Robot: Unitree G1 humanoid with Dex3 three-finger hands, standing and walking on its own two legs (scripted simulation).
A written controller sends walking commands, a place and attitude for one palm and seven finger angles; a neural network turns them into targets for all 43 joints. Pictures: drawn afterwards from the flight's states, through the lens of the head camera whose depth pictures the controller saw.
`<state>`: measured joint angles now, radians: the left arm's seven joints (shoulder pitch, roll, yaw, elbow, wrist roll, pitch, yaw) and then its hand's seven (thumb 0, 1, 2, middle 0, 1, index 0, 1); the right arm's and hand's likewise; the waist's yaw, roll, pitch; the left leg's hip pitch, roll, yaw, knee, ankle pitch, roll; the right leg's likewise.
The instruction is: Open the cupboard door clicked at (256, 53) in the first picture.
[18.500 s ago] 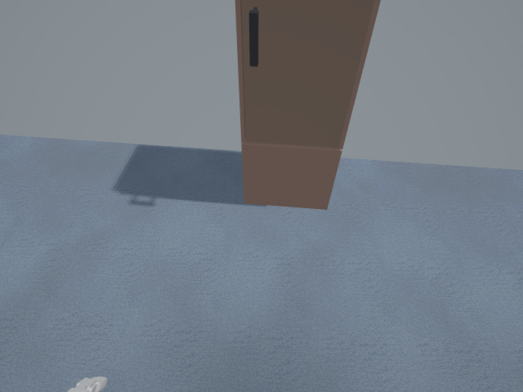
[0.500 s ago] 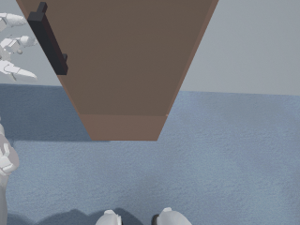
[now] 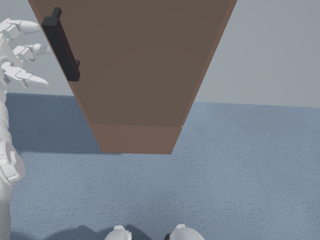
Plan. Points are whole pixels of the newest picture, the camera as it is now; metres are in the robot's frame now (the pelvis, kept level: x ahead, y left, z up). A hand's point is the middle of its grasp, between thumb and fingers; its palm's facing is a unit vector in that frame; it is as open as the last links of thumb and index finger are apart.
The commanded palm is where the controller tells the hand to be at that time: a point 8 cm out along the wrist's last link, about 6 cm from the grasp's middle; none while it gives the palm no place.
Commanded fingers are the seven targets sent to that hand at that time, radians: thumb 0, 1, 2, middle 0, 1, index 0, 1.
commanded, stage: move the hooked fingers beside the handle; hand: left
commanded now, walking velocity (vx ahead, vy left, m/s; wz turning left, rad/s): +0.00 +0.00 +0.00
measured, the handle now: (66, 47) +0.54 +0.19 +0.12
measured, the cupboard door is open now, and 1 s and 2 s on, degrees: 0 0 0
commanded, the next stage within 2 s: slide the fingers in behind the handle in 0.02 s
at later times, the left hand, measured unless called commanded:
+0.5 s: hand (40, 58) +0.51 +0.23 +0.13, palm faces -0.07 -1.00 +0.03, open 14.0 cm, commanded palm +0.49 +0.27 +0.12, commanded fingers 0.00 -0.50 0.30 -0.30 -1.20 -0.30 -1.20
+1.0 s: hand (44, 61) +0.50 +0.22 +0.13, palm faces -0.04 -1.00 +0.02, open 14.3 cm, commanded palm +0.48 +0.24 +0.12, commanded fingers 0.00 -0.50 0.30 -0.30 -1.20 -0.30 -1.20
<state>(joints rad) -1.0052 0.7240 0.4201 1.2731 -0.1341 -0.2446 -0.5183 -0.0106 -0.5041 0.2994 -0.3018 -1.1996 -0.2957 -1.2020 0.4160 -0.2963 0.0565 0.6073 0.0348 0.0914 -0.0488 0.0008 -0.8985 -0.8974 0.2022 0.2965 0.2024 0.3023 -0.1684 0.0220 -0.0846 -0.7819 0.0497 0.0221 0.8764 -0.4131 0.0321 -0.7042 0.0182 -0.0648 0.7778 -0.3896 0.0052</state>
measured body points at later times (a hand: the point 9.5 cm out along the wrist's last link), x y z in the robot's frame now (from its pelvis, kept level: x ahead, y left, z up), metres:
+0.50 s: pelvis -0.01 +0.00 +0.00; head +0.11 +0.02 +0.43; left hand +0.50 +0.29 +0.13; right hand -0.03 -0.28 -0.10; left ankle +0.00 +0.09 -0.70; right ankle -0.02 -0.13 -0.70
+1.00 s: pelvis +0.00 +0.00 +0.00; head +0.10 +0.03 +0.44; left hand +0.49 +0.28 +0.13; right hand +0.01 -0.27 -0.11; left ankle +0.00 +0.09 -0.70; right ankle -0.02 -0.13 -0.70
